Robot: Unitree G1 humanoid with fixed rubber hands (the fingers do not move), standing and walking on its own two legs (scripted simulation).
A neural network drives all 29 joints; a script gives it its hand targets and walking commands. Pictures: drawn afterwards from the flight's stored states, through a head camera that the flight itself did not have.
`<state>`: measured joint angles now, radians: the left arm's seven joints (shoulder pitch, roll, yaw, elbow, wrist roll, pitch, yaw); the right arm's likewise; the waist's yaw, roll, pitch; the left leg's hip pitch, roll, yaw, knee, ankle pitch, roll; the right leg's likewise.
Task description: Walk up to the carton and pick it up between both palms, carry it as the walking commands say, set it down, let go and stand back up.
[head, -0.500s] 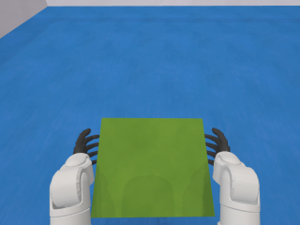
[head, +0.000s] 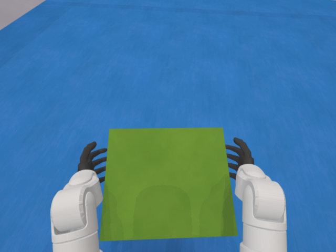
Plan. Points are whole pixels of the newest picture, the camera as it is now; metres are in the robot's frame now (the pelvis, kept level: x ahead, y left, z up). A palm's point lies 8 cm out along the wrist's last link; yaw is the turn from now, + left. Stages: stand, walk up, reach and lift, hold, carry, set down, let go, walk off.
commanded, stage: carry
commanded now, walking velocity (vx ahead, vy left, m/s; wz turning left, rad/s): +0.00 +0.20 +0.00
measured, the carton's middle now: (166, 183) +0.30 +0.01 -0.02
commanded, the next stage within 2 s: none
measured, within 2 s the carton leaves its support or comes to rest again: neither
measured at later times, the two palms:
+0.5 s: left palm (8, 198) +0.23 +0.32 +0.08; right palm (177, 185) +0.25 -0.01 +0.09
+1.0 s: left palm out of the picture +0.22 +0.36 +0.10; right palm (157, 192) +0.23 +0.03 +0.11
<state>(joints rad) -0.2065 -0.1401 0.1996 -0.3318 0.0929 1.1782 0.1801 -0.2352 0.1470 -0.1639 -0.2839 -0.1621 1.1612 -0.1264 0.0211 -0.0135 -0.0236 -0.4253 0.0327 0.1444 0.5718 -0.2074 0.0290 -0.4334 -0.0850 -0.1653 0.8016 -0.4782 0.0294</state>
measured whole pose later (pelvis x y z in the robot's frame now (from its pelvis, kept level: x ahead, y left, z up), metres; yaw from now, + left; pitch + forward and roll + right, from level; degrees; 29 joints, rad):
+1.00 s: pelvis -0.05 +0.19 +0.01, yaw +1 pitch +3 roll +0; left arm -0.21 -0.14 0.18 -0.24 0.15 1.20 0.15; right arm -0.22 0.14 -0.19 -0.22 -0.15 1.20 -0.15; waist 0.00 -0.01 -0.13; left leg -0.32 -0.02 0.19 0.44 -0.17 0.09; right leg -0.28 -0.07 -0.16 0.49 -0.25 0.01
